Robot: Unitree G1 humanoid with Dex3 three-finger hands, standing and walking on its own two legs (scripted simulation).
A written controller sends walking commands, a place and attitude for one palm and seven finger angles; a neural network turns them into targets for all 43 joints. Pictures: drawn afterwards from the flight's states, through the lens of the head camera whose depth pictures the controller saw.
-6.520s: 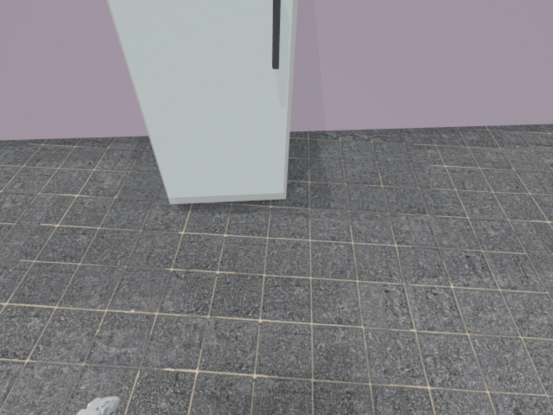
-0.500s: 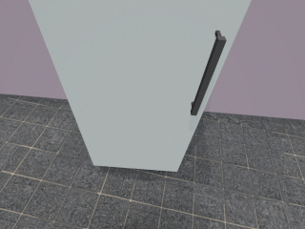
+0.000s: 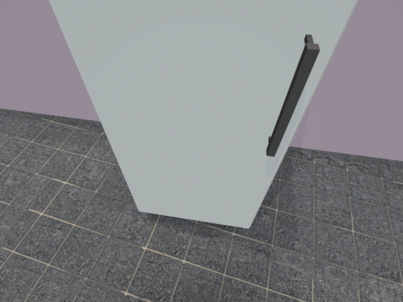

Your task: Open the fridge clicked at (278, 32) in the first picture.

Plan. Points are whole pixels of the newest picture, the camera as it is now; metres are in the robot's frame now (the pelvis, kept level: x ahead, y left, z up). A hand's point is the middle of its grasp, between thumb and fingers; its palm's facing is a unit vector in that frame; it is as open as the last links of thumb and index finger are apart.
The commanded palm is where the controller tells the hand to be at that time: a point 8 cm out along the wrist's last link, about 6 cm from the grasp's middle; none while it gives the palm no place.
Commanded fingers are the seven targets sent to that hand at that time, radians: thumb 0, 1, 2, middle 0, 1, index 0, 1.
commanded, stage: come to a stop and stand still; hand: right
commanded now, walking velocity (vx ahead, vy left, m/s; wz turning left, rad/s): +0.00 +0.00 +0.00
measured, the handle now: (286, 105) +0.51 -0.14 +0.12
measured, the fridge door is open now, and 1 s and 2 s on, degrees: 0 0 0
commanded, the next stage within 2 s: look again from close up in 0.30 s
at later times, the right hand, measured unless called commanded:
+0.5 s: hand out of the picture +0.00 -0.18 -0.17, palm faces +0.03 +0.98 -0.21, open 7.4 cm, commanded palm none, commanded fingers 0.00 -0.90 -0.90 0.20 0.30 0.20 0.30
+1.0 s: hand out of the picture -0.02 -0.19 -0.17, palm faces +0.01 +0.98 -0.22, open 7.4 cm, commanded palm none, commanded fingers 0.00 -0.90 -0.90 0.20 0.30 0.20 0.30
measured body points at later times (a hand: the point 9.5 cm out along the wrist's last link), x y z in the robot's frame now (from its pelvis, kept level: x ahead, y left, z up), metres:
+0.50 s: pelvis +0.00 +0.00 +0.00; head +0.02 +0.00 +0.45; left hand +0.03 +0.23 -0.16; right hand +0.00 -0.23 -0.16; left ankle -0.01 +0.11 -0.74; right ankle -0.04 -0.13 -0.74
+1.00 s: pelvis -0.02 -0.01 +0.00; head -0.01 +0.00 +0.45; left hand -0.04 +0.20 -0.17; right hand -0.02 -0.24 -0.15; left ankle -0.01 +0.11 -0.74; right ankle -0.04 -0.13 -0.74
